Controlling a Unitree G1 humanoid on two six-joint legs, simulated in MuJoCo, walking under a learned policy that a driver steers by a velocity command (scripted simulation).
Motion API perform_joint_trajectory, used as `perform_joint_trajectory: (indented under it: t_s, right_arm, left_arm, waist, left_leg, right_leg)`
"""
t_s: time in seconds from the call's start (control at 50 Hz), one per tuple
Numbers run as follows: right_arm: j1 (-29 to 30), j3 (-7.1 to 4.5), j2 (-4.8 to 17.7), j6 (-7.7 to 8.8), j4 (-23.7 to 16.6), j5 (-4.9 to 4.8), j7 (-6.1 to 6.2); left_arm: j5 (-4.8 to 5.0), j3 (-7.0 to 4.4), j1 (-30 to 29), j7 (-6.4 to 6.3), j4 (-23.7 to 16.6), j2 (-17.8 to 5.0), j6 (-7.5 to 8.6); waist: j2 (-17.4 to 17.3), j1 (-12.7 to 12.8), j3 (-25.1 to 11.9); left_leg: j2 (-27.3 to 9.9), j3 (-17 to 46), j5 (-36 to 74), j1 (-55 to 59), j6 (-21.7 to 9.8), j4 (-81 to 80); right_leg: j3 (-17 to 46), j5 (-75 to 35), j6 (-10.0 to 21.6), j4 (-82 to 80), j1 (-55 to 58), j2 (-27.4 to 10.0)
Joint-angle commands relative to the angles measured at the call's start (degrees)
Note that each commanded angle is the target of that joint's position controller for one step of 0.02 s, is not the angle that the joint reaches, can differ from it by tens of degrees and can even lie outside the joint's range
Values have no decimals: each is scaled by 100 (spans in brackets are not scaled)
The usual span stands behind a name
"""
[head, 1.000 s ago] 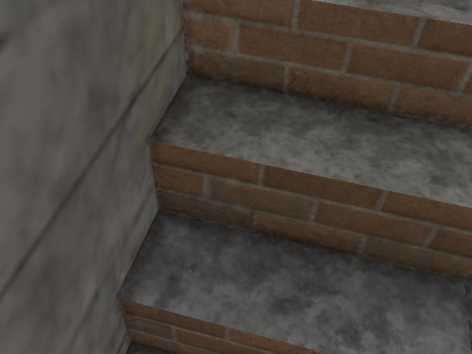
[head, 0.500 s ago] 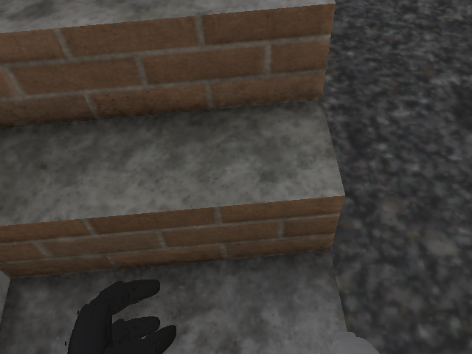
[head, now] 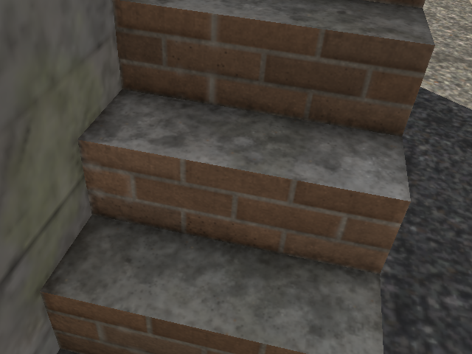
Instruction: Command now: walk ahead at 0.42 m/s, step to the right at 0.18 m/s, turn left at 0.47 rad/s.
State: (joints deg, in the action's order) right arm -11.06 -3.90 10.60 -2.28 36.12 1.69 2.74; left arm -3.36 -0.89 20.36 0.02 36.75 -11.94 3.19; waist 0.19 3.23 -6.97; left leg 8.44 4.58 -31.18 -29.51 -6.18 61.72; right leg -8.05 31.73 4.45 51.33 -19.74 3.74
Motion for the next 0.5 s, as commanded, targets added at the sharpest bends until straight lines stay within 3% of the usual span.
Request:
perform_joint_trajectory:
  t_s: [0.02, 0.04, 0.06, 0.08, 0.1, 0.14, 0.16, 0.18, 0.2, 0.22, 0.24, 0.26, 0.28, 0.3, 0.32, 0.34, 0.36, 0.38, 0.4, 0.42, 0.44, 0.46, 0.48, 0.5]
  right_arm:
    - [1208, -353, 837, 234, -798, -1, 185]
    - [202, -351, 1023, 217, -598, -190, 164]
    - [0, -344, 1048, 94, -567, -111, 160]
    - [-182, -310, 1019, 38, -598, -119, 107]
    - [-171, -389, 1184, 43, -596, 225, -17]
    - [-110, -448, 1208, -88, -403, 284, -70]
    - [11, -429, 1150, -114, -468, 342, -53]
    - [241, -395, 1129, -134, -564, 371, -47]
    - [385, -361, 1131, -141, -706, 330, -72]
    - [457, -341, 1052, -191, -735, 293, -102]
    - [497, -361, 1087, -184, -818, 280, -46]
    - [538, -360, 1106, -192, -911, 343, -7]
    - [1246, -84, 778, -103, -1306, -677, -34]
    - [1660, 4, 608, -49, -1592, -703, -45]
    - [1673, 30, 562, 20, -1851, -651, 31]
    - [615, 53, 685, -6, -1796, -471, -36]
    - [-1222, 93, 557, -123, -1209, -372, -100]
    - [-1640, 121, 391, -121, -735, -391, -238]
    - [-2719, 24, 817, -133, -129, 151, 272]
    - [-2435, -327, 1599, -308, -790, 24, 647]
    - [-1372, -265, 1898, -310, -1107, 192, 785]
    - [-729, -185, 1710, -150, -1062, 179, 844]
    - [-362, -66, 1447, 106, -903, 197, 773]
    - [-110, -34, 1260, 163, -777, -430, 676]
  left_arm:
    - [-354, -80, 464, -23, -285, -607, 262]
    - [-396, -182, -565, -19, -721, -747, 279]
    - [-266, -152, -1261, -33, -1068, -716, 333]
    - [-210, -95, -1298, -54, -1079, -692, 389]
    - [-85, -254, -708, -153, -831, -1007, 520]
    - [-104, -255, -379, -91, -741, -885, 576]
    - [-181, -273, -372, -37, -735, -940, 641]
    - [-187, -329, -299, 4, -628, -1015, 715]
    - [-228, -348, -153, -10, -523, -1056, 684]
    - [-273, -406, -376, -39, -459, -1096, 652]
    - [-283, -380, -393, -31, -416, -1064, 615]
    - [-256, -402, -275, -62, -358, -1066, 607]
    - [188, 32, -799, 279, -558, 137, 370]
    - [180, 118, -1037, 383, -643, 213, 258]
    - [116, 76, -963, 288, -812, 11, 176]
    - [414, 120, -1528, 368, -910, -127, 24]
    - [912, 102, -1672, 394, -959, -250, -54]
    - [861, 209, -1720, 168, -750, 177, 16]
    - [89, 252, -953, 176, -316, 382, 210]
    - [205, -105, -837, 358, -719, -354, 113]
    - [159, -298, -1402, 379, -1008, -418, 81]
    - [-36, -277, -1866, 431, -1054, -343, 112]
    - [27, -291, -1794, 380, -823, -165, 93]
    - [876, -158, -3153, 655, -1448, -412, 178]
  waist:
    - [2628, 253, 743]
    - [1093, -362, 381]
    - [528, -602, 430]
    - [80, -659, 310]
    - [-502, -512, 328]
    - [-202, -206, 530]
    - [-7, -211, 603]
    - [49, -183, 766]
    - [243, -162, 753]
    - [443, -166, 768]
    - [676, -134, 700]
    - [850, -93, 750]
    - [1927, 814, 767]
    - [1992, 842, 839]
    - [1877, 864, 513]
    - [743, -38, 30]
    - [140, -903, -320]
    - [-952, -1072, 206]
    - [-2190, -1326, -632]
    - [-2219, -1551, -1549]
    - [-1602, -996, -417]
    - [-1468, -748, 941]
    - [-1238, -513, 1192]
    - [-251, -440, 1399]
  left_leg:
    - [545, -414, 375, -1364, 696, 3369]
    - [-227, 231, 834, -1019, 865, 4054]
    - [-404, 476, 943, -979, 1029, 4389]
    - [-501, 391, 709, -1253, 1029, 3887]
    - [-632, 505, 1240, -1431, 1013, 3893]
    - [-585, 79, 1560, -1710, 858, 3347]
    - [-634, -9, 1543, -1638, 805, 2966]
    - [-682, -208, 1399, -1631, 754, 2722]
    - [-803, -80, 1065, -1623, 679, 2306]
    - [-765, -136, 1061, -1792, 528, 2159]
    - [-834, -152, 736, -1828, 534, 1855]
    - [-967, -38, 447, -1974, 551, 1603]
    - [-421, 188, -249, -2664, 933, 1698]
    - [-407, 336, -815, -3291, 1002, 2277]
    - [-526, 457, -1053, -3741, 983, 2646]
    - [-1110, -409, -133, -2387, 958, -429]
    - [-1396, -891, 1345, 1043, 867, -3612]
    - [-629, -1561, 2868, 3386, 942, -3439]
    - [-1566, 259, 3723, 4721, 880, -1148]
    - [-3230, 4062, 799, 3602, 530, -4167]
    - [-3784, 5083, -2315, 2487, 329, -5450]
    - [-3460, 4741, -2866, 1686, 223, -5505]
    - [-3192, 3667, -1443, 1351, 51, -4840]
    - [-2807, 2688, 986, 1647, -24, -3802]
  right_leg:
    - [3265, -2586, 1121, -2843, -248, -2393]
    - [3495, -935, 1535, -3171, -377, -2504]
    - [3232, -1596, 1373, -2621, -418, -2227]
    - [2734, -2275, 1178, -2401, 273, -2136]
    - [2289, -2077, 1050, -2159, 831, -2083]
    - [1966, -1768, 848, -2346, 1392, -2055]
    - [1717, -1836, 707, -2464, 1547, -2068]
    - [1600, -2292, 713, -2525, 1530, -2148]
    - [1515, -2405, 762, -2480, 1740, -2199]
    - [1409, -2705, 766, -2244, 1893, -2101]
    - [1199, -3315, 726, -2294, 2165, -2177]
    - [1242, -3428, 817, -2184, 2319, -2300]
    - [1040, -3756, 874, -1355, 2182, -2398]
    - [1182, -4310, 913, -1085, 2137, -2487]
    - [1536, -4518, 963, -908, 2550, -2805]
    - [670, -3774, 368, -555, 2357, -2125]
    - [-129, -3169, -190, 475, 642, -1046]
    - [-183, 297, 90, 2365, -2308, -381]
    - [2296, 205, -197, 3588, -3724, -291]
    - [3004, -332, -434, 4155, -3063, 263]
    - [2793, -1009, -692, 5261, -3711, 299]
    - [2224, -1568, -695, 5646, -4353, 139]
    - [2059, -2219, -737, 6245, -4307, 144]
    - [1831, -3255, -963, 7239, -5369, 294]
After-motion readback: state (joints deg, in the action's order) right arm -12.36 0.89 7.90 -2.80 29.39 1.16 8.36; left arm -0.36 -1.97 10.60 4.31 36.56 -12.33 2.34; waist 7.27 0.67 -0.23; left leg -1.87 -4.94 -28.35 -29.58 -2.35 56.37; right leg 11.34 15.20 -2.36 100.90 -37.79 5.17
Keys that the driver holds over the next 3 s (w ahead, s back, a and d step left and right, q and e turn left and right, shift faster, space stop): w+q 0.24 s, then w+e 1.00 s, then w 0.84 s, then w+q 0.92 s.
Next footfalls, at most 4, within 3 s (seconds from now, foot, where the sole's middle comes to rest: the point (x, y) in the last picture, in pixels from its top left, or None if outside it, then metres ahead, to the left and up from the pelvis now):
0.38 left None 0.11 0.22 -0.72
0.90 right None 0.32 0.03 -0.50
1.48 left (91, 290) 0.52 0.33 -0.28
1.96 right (303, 200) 0.56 -0.05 -0.04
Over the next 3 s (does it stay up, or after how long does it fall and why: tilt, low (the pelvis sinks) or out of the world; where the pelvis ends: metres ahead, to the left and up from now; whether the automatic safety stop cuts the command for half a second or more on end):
stays up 0.90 -0.23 0.47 its command is cut before an obstacle from the start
